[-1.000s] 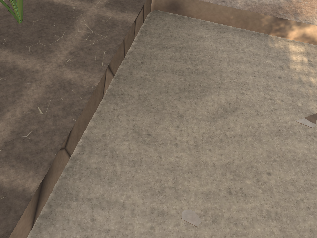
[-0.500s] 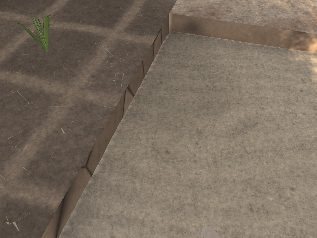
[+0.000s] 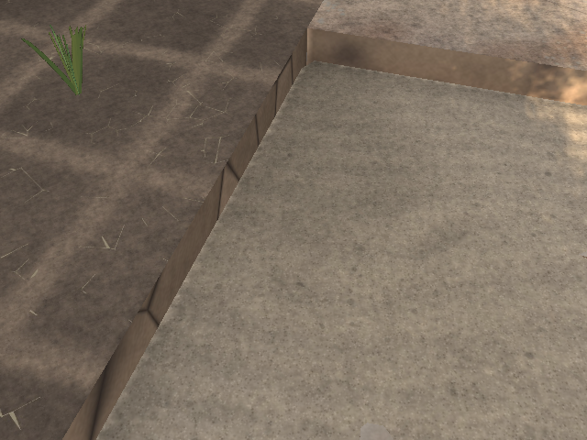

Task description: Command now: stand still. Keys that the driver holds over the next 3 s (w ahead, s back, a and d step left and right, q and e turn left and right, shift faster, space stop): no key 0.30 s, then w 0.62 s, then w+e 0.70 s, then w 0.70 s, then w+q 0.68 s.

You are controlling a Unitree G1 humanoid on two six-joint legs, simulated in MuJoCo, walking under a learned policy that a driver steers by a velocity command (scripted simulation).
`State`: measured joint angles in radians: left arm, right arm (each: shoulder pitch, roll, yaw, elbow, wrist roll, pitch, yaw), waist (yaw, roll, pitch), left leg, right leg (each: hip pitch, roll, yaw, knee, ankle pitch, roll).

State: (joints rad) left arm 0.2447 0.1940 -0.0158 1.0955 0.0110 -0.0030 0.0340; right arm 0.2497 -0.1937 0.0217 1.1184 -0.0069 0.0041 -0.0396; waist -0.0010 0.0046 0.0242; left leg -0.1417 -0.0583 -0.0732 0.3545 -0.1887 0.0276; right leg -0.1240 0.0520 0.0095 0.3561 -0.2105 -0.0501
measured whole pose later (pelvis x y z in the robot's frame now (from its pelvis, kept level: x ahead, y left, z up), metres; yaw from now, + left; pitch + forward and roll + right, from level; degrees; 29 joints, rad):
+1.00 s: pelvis +0.24 +0.05 -0.01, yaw -1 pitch +2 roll +0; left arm 0.04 0.20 0.03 0.93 0.02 -0.04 -0.04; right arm 0.52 -0.14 -0.01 1.11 -0.02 -0.11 -0.01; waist -0.04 -0.02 0.04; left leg 0.14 -0.07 0.06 0.14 -0.31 0.07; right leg -0.63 -0.04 -0.10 0.70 -0.08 -0.07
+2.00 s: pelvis +0.81 -0.03 +0.00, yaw -26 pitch +1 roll +1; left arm 0.13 0.25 0.04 0.81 0.04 -0.04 -0.05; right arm 0.43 -0.23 -0.05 0.96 -0.01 -0.10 0.01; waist -0.05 -0.04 0.03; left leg -0.06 -0.05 0.06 0.24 -0.21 0.05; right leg -0.60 -0.05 0.02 0.81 -0.14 -0.04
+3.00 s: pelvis +1.29 -0.23 +0.00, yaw -6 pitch +1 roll +0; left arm 0.13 0.25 0.04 0.79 0.05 -0.05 -0.01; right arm 0.35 -0.27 -0.08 0.91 0.00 -0.05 0.01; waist -0.03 -0.02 0.05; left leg -0.13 -0.15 -0.05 0.31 -0.18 0.14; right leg -0.63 -0.12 0.05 0.95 -0.20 0.04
